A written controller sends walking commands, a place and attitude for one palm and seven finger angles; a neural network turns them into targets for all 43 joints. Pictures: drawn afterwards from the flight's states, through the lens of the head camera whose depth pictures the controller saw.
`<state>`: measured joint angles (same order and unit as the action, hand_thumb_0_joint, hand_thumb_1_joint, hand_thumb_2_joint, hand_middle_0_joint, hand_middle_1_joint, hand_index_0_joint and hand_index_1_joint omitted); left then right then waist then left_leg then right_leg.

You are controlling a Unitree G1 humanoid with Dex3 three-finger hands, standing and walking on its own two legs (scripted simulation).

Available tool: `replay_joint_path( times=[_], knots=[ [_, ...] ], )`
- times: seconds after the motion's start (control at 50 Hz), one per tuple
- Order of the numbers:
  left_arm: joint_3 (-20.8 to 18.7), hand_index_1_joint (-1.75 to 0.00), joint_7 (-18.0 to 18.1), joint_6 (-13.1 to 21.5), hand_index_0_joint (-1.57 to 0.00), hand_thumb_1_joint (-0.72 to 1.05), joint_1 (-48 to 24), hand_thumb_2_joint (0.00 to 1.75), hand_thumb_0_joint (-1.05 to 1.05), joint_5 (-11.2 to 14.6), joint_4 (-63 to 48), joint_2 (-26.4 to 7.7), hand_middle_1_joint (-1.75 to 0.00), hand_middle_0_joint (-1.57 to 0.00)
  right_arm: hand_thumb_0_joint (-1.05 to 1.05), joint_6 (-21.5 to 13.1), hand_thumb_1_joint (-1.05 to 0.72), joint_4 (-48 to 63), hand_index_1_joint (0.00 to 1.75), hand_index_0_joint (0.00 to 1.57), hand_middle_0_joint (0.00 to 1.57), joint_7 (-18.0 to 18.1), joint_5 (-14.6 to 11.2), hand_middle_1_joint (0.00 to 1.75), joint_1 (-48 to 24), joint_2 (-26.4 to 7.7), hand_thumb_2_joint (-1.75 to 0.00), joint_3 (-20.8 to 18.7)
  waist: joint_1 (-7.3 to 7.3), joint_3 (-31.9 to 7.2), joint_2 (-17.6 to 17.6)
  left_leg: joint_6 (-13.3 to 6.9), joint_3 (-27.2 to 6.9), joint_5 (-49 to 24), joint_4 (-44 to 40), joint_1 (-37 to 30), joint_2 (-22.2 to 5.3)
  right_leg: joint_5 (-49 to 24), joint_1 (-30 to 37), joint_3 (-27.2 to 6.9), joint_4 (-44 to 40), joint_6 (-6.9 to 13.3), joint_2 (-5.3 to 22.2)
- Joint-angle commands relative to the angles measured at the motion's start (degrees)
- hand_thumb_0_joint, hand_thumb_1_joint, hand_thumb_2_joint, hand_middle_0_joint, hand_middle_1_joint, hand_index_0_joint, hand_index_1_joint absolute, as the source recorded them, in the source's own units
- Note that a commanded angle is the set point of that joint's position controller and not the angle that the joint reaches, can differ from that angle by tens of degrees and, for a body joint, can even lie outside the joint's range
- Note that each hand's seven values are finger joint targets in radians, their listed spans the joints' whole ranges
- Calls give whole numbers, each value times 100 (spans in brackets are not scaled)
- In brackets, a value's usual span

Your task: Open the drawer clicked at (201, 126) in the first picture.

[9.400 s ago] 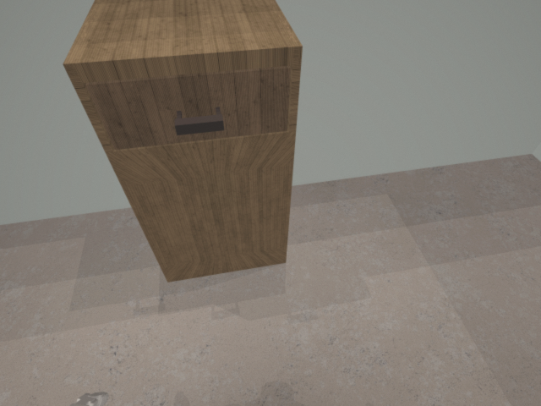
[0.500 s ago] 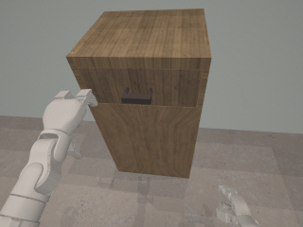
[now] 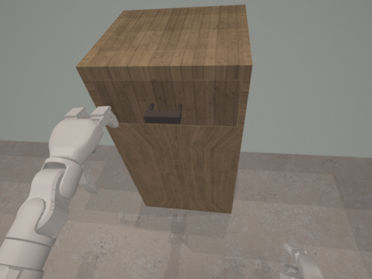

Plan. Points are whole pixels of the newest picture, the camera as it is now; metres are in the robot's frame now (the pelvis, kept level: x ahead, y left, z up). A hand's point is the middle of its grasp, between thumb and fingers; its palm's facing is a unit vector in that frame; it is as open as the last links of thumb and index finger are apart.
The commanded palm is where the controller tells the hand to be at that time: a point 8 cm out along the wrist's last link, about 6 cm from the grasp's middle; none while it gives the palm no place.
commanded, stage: move the hooked fingers above the handle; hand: left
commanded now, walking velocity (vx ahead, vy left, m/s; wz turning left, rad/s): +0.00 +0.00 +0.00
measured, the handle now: (164, 111) +0.57 +0.16 +0.02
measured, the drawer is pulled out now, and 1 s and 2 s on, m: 0.00 0.00 0.00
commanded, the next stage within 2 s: none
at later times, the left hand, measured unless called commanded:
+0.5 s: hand (119, 136) +0.37 +0.21 +0.12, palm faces +0.05 -0.06 -1.00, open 13.8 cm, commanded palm +0.35 +0.22 +0.17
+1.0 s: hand (141, 122) +0.43 +0.18 +0.10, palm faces +0.04 -0.04 -1.00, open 13.8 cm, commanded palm +0.42 +0.18 +0.15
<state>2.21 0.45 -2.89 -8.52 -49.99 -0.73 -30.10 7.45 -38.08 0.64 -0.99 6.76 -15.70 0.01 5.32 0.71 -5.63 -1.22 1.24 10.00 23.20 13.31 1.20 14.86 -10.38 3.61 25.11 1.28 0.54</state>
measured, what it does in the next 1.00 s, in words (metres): stands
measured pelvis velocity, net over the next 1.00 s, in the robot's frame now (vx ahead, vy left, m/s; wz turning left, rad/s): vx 0.03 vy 0.00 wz -0.01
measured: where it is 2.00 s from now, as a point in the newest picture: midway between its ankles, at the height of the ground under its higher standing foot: outside the picture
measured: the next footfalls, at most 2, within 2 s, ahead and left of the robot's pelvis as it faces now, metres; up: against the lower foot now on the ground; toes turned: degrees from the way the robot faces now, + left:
none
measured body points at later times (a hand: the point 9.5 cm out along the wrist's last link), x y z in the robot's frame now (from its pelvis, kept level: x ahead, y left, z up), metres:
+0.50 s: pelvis +0.01 -0.01 +0.00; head +0.03 -0.05 +0.45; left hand +0.36 +0.21 +0.17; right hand +0.19 -0.25 -0.13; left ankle +0.03 +0.11 -0.74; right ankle -0.02 -0.10 -0.74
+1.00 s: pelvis +0.03 +0.00 -0.01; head +0.05 -0.04 +0.44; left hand +0.43 +0.18 +0.15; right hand +0.17 -0.24 -0.14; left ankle +0.03 +0.11 -0.74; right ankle -0.02 -0.10 -0.74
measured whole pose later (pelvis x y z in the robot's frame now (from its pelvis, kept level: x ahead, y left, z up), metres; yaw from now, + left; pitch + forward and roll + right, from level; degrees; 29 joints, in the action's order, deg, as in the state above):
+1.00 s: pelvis +0.03 +0.00 -0.01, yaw -1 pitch +6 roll +1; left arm 11.2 3.8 -7.0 -31.1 -55.0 26.2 -23.3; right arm 9.5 -38.2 1.4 -1.9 9.9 -14.2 -0.5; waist 1.4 -3.7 -3.9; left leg -1.0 2.1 14.2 28.3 20.0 1.0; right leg 18.9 -17.5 2.7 30.4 1.6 0.5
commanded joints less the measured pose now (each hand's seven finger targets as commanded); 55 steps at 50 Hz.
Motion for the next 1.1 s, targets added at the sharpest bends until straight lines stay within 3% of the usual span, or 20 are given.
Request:
replay_joint_path(
  times=[0.0, 0.08, 0.12, 0.18, 0.2, 0.22, 0.26, 0.3, 0.32, 0.36, 0.44, 0.48, 0.52, 0.64, 0.7, 0.8, 0.88, 0.92, 0.94, 1.08],
  knots=[
    [-627, -120, 50, -131, -30, -50, -1538, 30, 0, -5, -860, -1110, -120, -30, 0, -233, -90, 963, 30, 20, 20, 23, -41, 30, -985, -526, -90, -118, -46, -1346, 542, -89, -66, -901, -201, -551, 115, -997, 358, -285, -374, 1, -65],
    [-379, -120, -75, -90, -30, -50, -2057, 30, 0, -51, -753, -974, -120, -30, 0, -227, -90, 955, 30, 20, 20, 78, -47, 30, -962, -524, -90, -84, -179, -1158, 575, -105, -85, -679, -189, -559, 109, -772, 111, -283, -462, -10, -94],
    [-699, -120, -31, 15, -30, -50, -2140, 30, 0, -116, -513, -1332, -120, -30, 0, -236, -90, 879, 30, 20, 20, 122, -22, 30, -847, -537, -90, -97, -114, -1244, 692, -123, -53, -722, -176, -496, 128, -876, 233, -313, -439, -14, -64],
    [-710, -120, 63, 131, -30, -50, -2651, 30, 0, -150, -315, -1384, -120, -30, 0, -253, -90, 847, 30, 20, 20, 165, -31, 30, -841, -522, -90, -78, -148, -1358, 545, -113, -45, -683, -116, -443, 161, -875, 247, -367, -437, -14, -56],
    [-539, -120, 91, 155, -30, -50, -2785, 30, 0, -157, -202, -1218, -120, -30, 0, -259, -90, 839, 30, 20, 20, 175, -34, 30, -811, -484, -90, -69, -167, -1350, 444, -114, -28, -671, -112, -452, 170, -853, 195, -342, -418, -11, -32],
    [-652, -120, 137, 172, -30, -50, -2800, 30, 0, -164, -22, -1302, -120, -30, 0, -255, -90, 789, 30, 20, 20, 177, -40, 30, -737, -496, -90, -88, -164, -1333, 480, -110, -35, -750, -97, -423, 159, -954, 194, -332, -389, 3, -48],
    [-517, -120, 182, 196, -30, -50, -2950, 30, 0, -167, -99, -1192, -120, -30, 0, -256, -90, 840, 30, 20, 20, 171, -35, 30, -720, -485, -90, -114, -138, -1661, 340, -129, -6, -959, -22, -508, 194, -1279, 322, -364, -304, 3, -31],
    [-428, -120, 197, 158, -30, -50, -3069, 30, 0, -195, 98, -1115, -120, -30, 0, -246, -90, 818, 30, 20, 20, 159, -38, 30, -668, -490, -90, -121, -179, -1700, 459, -122, 1, -1029, 15, -457, 178, -1403, 317, -352, -255, -5, -23],
    [-555, -120, 206, 146, -30, -50, -2935, 30, 0, -193, 166, -1213, -120, -30, 0, -231, -90, 811, 30, 20, 20, 150, -41, 30, -623, -512, -90, -141, -147, -1712, 432, -123, -4, -1096, 22, -413, 178, -1510, 362, -349, -222, 7, -36],
    [-374, -120, 181, 91, -30, -50, -2877, 30, 0, -185, 130, -1014, -120, -30, 0, -193, -90, 864, 30, 20, 20, 116, -45, 30, -630, -511, -90, -159, -144, -1775, 427, -126, 10, -1268, 71, -409, 186, -1803, 384, -337, -142, 5, -33],
    [-560, -120, 108, -14, -30, -50, -2691, 30, 0, -178, 450, -1191, -120, -30, 0, -106, -90, 863, 30, 20, 20, 116, -49, 30, -541, -579, -90, -176, -125, -1758, 815, -150, 36, -1338, 130, -191, 187, -2179, 509, -358, -38, -33, -13],
    [-472, -120, 78, 8, -30, -50, -2838, 30, 0, -159, 340, -1097, -120, -30, 0, -91, -90, 905, 30, 20, 20, 110, -54, 30, -522, -592, -90, -201, -161, -1841, 730, -155, 41, -1397, 176, -205, 193, -2292, 499, -357, 3, -33, -20],
    [-656, -120, 124, 62, -30, -50, -2836, 30, 0, -184, 310, -1309, -120, -30, 0, -75, -90, 873, 30, 20, 20, 116, -47, 30, -440, -596, -90, -222, -137, -1982, 703, -166, 42, -1504, 235, -182, 209, -2483, 563, -375, 99, -36, -14],
    [-227, -120, 335, 146, -30, -50, -3300, 30, 0, -251, 230, -862, -120, -30, 0, -96, -90, 842, 30, 20, 20, 105, -72, 30, -261, -563, -90, -313, -280, -2091, 454, -164, -1, -1627, 373, -414, 178, -2140, 97, -305, 188, 15, -95],
    [-100, -120, 449, 12, -30, -50, -3679, 30, 0, -336, 690, -794, -120, -30, 0, -86, -90, 737, 30, 20, 20, 122, -96, 30, -160, -574, -90, -311, -378, -1960, 585, -147, -17, -1434, 380, -361, 143, -1820, -124, -278, 159, 27, -120],
    [8, -120, 593, -123, -30, -50, -4200, 30, 0, -448, 794, -740, -120, -30, 0, -67, -90, 697, 30, 20, 20, 107, -76, 30, -79, -560, -90, -329, -358, -2447, 440, -132, -57, -1816, 460, -541, 120, -2036, -26, -276, 291, 75, -133],
    [132, -120, 565, -375, -30, -50, -4138, 30, 0, -496, 1561, -511, -120, -30, 0, 19, -90, 663, 30, 20, 20, 85, -95, 30, -47, -587, -90, -305, -389, -2154, 688, -106, -42, -1789, 448, -335, 90, -2013, -144, -216, 298, 80, -166],
    [100, -120, 555, -447, -30, -50, -4405, 30, 0, -550, 1840, -626, -120, -30, 0, 54, -90, 642, 30, 20, 20, 104, -105, 30, 12, -603, -90, -284, -420, -2054, 812, -115, -33, -1602, 409, -215, 75, -1886, -174, -217, 297, 77, -150],
    [318, -120, 530, -464, -30, -50, -4538, 30, 0, -573, 1848, -427, -120, -30, 0, 68, -90, 679, 30, 20, 20, 105, -108, 30, 11, -582, -90, -272, -435, -2102, 670, -118, -41, -1596, 419, -252, 91, -1849, -230, -217, 307, 88, -149],
    [323, -120, 560, -196, -30, -50, -5398, 30, 0, -625, 2347, -429, -120, -30, 0, 34, -90, 613, 30, 20, 20, 178, -73, 30, 339, -569, -90, -350, -562, -2439, 712, -160, -36, -1696, 572, -333, 82, -1977, -295, -255, 367, 94, -156]
  ],
)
